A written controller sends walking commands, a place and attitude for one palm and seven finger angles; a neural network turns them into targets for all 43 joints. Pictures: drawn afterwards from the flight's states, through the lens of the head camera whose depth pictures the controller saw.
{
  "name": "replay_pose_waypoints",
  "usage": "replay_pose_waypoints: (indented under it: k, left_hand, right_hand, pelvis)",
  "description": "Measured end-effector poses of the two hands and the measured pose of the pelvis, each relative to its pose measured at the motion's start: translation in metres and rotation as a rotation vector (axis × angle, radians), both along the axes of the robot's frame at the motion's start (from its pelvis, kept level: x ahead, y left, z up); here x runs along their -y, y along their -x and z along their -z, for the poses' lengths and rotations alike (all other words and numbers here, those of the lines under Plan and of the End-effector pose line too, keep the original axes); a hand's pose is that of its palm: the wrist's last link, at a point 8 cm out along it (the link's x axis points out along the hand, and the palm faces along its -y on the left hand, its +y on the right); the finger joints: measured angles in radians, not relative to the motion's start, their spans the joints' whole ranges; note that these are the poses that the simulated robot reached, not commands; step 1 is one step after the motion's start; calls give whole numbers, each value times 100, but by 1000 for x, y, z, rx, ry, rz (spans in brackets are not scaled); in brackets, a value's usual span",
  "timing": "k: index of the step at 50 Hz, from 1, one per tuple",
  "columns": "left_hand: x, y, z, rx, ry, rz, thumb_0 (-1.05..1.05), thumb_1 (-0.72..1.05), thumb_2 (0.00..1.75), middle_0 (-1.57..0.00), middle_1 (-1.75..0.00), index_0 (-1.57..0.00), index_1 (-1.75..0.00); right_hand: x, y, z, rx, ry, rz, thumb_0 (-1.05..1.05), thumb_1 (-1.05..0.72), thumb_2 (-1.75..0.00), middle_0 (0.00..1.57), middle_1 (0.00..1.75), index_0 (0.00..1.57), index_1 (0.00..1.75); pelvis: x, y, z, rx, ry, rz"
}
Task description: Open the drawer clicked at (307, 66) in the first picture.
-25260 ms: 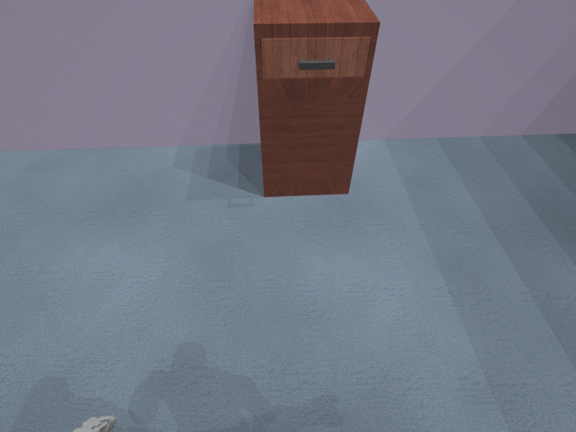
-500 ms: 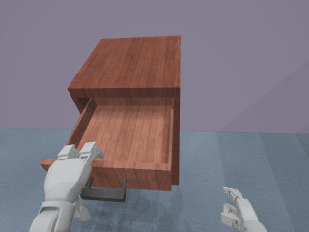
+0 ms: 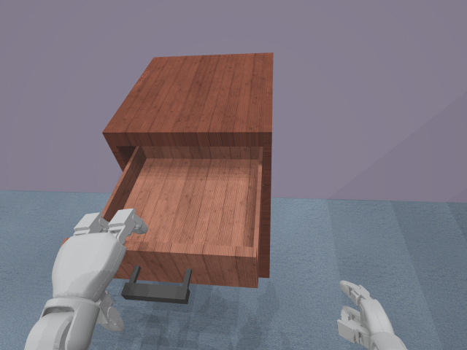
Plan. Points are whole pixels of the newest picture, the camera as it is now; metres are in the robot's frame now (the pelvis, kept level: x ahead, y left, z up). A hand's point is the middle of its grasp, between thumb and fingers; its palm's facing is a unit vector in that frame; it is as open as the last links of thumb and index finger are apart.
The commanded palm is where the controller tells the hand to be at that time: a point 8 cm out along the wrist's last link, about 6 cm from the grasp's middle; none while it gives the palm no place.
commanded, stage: draw the hand back to the body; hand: left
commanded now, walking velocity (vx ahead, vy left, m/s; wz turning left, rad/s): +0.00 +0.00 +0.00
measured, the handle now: (159, 282) +0.25 +0.20 -0.06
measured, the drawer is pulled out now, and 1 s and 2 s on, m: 0.30 0.30 0.30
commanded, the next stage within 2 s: step back with the hand held close in 1.42 s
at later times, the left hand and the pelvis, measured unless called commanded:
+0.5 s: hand (95, 271) +0.19 +0.23 +0.11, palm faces +0.18 -0.60 -0.78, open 13.8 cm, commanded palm +0.15 +0.25 +0.16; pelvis +0.00 +0.01 +0.00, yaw +1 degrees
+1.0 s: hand (75, 252) +0.19 +0.23 +0.16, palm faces +0.37 -0.83 -0.41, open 10.5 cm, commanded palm +0.14 +0.28 +0.18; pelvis +0.02 +0.00 +0.01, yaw +2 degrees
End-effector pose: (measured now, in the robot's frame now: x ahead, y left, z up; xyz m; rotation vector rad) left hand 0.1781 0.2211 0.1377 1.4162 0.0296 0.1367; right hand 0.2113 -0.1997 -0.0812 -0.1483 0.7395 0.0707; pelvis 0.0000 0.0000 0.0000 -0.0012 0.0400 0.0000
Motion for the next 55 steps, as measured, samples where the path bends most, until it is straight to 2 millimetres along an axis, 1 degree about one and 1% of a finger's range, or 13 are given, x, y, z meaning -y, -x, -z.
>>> replay_pose_waypoints:
  k: [8, 12, 22, 25, 27, 29, 32, 35, 41, 48, 55]
  left_hand:
    - [-9, 11, -5, -8, -6, -16, 0, -49, 30, -32, -120, -32, -120]
    - [-13, 13, -7, -12, -12, -9, 0, -49, 30, -32, -120, -32, -120]
    - [-26, 19, -18, -5, -25, -18, 0, -49, 30, -32, -120, -32, -120]
    - [-33, 21, -16, 86, 514, -56, 0, -48, 30, -31, -119, -32, -120]
    - [-35, 21, -13, 156, 759, -84, 0, -46, 31, -31, -118, -32, -118]
    - [-34, 21, -15, 223, 896, -85, 0, -42, 33, -31, -116, -31, -116]
    - [-33, 19, -21, 296, 994, -64, 0, -36, 36, -30, -111, -30, -112]
    - [-35, 17, -28, 328, 1013, -41, 0, -28, 39, -30, -106, -30, -106]
    - [-43, 16, -36, 323, 977, -48, 0, -9, 47, -28, -94, -28, -94]
    - [-49, 24, -39, 314, 942, -90, 0, 15, 57, -26, -78, -26, -79]
    - [-55, 33, -45, 345, 919, -124, 1, 39, 68, -24, -63, -25, -63]
  right_hand:
    - [0, 0, 1, -3, 10, -3, 1, -91, -89, 20, 30, 20, 30]
    - [-4, -1, 0, 1, 15, -9, 1, -91, -89, 20, 30, 20, 30]
    - [-13, -4, -3, 15, 4, -15, 1, -91, -89, 20, 30, 20, 30]
    - [-16, -2, -8, 73, 4, 15, 1, -91, -89, 20, 30, 20, 30]
    - [-17, 2, -13, 108, 16, 34, 1, -91, -89, 20, 30, 20, 30]
    - [-17, 7, -17, 130, 32, 39, 1, -91, -89, 20, 30, 20, 30]
    - [-15, 13, -18, 137, 48, 40, 1, -91, -89, 20, 30, 20, 30]
    - [-12, 16, -17, 125, 57, 43, 1, -91, -89, 20, 30, 20, 30]
    - [-2, 16, -15, 101, 61, 66, 1, -90, -89, 20, 30, 20, 30]
    - [7, 8, -15, 101, 66, 81, 1, -90, -89, 20, 30, 20, 30]
    - [8, -1, -18, 117, 60, 77, 1, -91, -89, 20, 30, 20, 30]
  pelvis:
    - [-3, 0, 0, 1, 2, -6]
    - [-4, 1, 0, 3, 3, -10]
    - [-9, 0, -1, 4, 8, -12]
    - [-10, 0, -2, 42, 6, -20]
    - [-10, -3, -4, 60, 2, -25]
    - [-9, -6, -5, 72, 0, -29]
    - [-8, -10, -7, 81, -1, -35]
    - [-7, -12, -8, 85, 0, -36]
    - [-5, -15, -10, 79, 2, -33]
    - [-3, -16, -11, 73, 1, -35]
    - [0, -15, -12, 80, 1, -40]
